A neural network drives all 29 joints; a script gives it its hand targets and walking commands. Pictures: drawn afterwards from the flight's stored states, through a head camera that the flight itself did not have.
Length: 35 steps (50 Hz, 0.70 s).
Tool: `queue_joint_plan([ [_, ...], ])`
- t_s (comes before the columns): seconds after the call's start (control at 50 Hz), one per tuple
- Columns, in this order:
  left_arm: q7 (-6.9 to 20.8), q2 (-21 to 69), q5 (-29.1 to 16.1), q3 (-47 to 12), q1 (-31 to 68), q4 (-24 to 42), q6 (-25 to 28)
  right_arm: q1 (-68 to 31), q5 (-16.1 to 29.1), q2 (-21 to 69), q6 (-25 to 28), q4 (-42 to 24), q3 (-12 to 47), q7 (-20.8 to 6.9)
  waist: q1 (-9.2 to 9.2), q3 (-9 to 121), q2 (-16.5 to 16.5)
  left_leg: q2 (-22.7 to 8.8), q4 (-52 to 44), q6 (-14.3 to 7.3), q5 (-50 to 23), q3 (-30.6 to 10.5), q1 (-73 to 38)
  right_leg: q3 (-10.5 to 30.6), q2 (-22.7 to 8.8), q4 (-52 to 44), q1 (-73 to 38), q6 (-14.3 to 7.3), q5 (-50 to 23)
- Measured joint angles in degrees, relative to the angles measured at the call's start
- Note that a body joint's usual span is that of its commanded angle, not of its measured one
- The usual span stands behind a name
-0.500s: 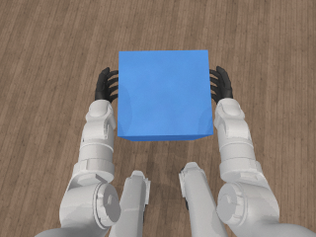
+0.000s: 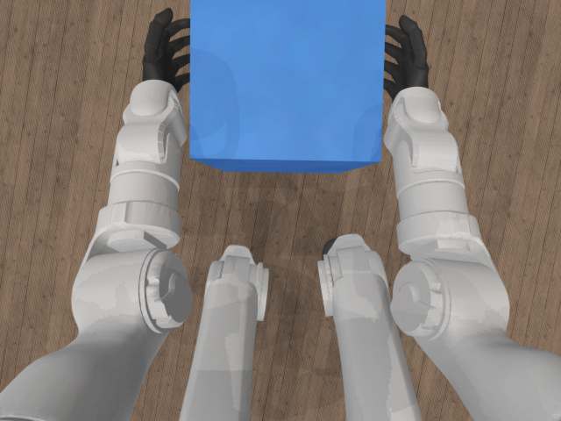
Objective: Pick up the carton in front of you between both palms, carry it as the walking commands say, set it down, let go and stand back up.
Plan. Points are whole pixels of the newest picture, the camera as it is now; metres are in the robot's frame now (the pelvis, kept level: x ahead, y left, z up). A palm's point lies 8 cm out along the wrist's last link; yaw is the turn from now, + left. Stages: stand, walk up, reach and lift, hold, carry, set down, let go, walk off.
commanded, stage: set down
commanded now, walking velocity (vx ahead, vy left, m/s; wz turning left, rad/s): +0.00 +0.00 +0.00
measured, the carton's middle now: (284, 98) +0.51 -0.02 -0.20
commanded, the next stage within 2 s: none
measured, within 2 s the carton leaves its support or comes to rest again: rests again in 1.50 s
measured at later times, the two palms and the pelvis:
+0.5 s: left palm (193, 91) +0.55 +0.12 -0.24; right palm (384, 93) +0.52 -0.18 -0.23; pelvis +0.00 +0.01 -0.08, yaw +0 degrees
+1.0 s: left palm (197, 101) +0.54 +0.12 -0.26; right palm (383, 101) +0.51 -0.18 -0.26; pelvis +0.00 +0.01 -0.09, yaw +1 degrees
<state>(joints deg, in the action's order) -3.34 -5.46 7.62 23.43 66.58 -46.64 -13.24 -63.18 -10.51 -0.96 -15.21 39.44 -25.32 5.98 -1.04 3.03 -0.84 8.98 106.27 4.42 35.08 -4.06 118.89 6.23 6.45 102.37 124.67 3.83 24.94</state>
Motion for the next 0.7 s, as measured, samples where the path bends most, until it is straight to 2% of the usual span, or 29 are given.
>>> queue_joint_plan([
  [0.18, -1.4, -2.8, -1.8, -2.9, 6.7, -2.9, 0.2, -6.0, 1.6, -3.1, 0.5, 2.5, 0.2, 0.2, -0.69, -5.9, 0.0, 1.0, 7.2, 0.1, 0.9, 0.3, 6.1, -0.1, 0.2, 6.7, 5.7, 1.0, 0.8],
  [0.26, -2.5, -4.2, -3.6, -5.4, 9.4, -4.3, 0.5, -8.3, 3.2, -4.7, 0.9, 3.6, 0.9, 0.4, -1.13, -9.2, 0.0, 1.5, 10.6, 0.1, 1.5, 0.5, 8.0, -0.3, 0.0, 9.8, 7.4, 1.4, 1.5],
  [0.36, -4.1, -5.2, -5.9, -9.2, 11.9, -6.1, 0.7, -8.9, 6.1, -6.6, 1.7, 4.6, 1.4, 0.4, -2.07, -13.5, 0.5, 2.7, 14.3, 0.2, 2.6, 0.1, 8.4, -1.3, -1.6, 13.6, 7.2, 1.2, 3.6],
  [0.46, -5.3, -6.3, -8.0, -12.8, 11.6, -6.5, 1.1, -9.5, 8.0, -7.2, 2.4, 6.1, 1.6, 0.4, -2.25, -14.3, 0.8, 2.2, 17.0, -0.3, 4.1, -0.1, 8.6, -2.3, -1.9, 15.6, 7.1, 1.2, 4.9],
  [0.7, -5.3, -5.3, -5.6, -11.3, 13.0, -11.4, 2.3, -9.8, 6.6, -8.3, 3.5, 10.6, 0.6, -1.2, -2.6, -14.9, 0.1, 1.7, 18.8, -1.4, 4.0, 1.1, 9.0, -2.0, -2.5, 17.6, 7.1, 1.5, 5.3],
])
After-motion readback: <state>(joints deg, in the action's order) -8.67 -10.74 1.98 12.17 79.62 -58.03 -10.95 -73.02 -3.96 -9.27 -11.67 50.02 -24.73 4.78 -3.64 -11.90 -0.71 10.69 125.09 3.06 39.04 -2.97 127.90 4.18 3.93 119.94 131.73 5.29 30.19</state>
